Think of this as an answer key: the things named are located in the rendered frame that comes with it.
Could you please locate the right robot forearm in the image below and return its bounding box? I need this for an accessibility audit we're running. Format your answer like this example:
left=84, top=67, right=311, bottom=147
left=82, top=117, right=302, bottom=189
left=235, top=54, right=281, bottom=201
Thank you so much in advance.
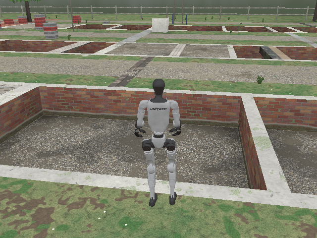
left=175, top=121, right=181, bottom=132

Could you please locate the right robot upper arm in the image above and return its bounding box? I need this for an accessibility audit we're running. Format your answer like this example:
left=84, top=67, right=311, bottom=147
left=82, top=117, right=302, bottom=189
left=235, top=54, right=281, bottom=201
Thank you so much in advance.
left=169, top=100, right=180, bottom=127

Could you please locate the robot torso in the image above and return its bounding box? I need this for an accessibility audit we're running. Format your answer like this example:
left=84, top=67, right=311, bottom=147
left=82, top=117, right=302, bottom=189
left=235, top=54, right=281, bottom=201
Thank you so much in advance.
left=147, top=99, right=170, bottom=149

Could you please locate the left robot forearm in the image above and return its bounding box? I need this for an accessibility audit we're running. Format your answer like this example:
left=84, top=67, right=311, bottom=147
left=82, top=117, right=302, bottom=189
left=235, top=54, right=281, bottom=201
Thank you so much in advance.
left=135, top=120, right=142, bottom=132

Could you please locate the right robot hand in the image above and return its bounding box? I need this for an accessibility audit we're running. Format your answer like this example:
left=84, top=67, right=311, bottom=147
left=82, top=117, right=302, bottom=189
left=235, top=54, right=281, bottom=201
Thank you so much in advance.
left=169, top=128, right=181, bottom=136

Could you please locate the left robot hand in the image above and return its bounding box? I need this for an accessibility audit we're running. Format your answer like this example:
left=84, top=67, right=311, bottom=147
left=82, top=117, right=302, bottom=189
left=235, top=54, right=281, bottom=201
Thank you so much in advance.
left=134, top=129, right=146, bottom=137

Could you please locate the left robot upper arm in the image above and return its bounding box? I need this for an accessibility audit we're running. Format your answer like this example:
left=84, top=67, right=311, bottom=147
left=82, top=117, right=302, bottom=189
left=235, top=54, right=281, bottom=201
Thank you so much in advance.
left=137, top=100, right=148, bottom=127

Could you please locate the robot left foot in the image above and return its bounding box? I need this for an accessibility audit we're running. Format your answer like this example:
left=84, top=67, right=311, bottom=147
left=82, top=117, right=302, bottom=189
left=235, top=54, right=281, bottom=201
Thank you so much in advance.
left=149, top=193, right=158, bottom=207

